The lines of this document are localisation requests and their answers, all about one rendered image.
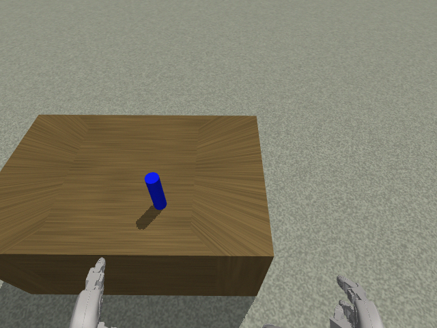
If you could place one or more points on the right robot hand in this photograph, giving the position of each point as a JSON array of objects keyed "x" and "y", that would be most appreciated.
[{"x": 364, "y": 314}]

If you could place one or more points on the left robot hand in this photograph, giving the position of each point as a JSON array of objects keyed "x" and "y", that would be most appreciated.
[{"x": 88, "y": 306}]

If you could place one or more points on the can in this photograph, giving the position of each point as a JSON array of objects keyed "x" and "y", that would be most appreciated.
[{"x": 155, "y": 189}]

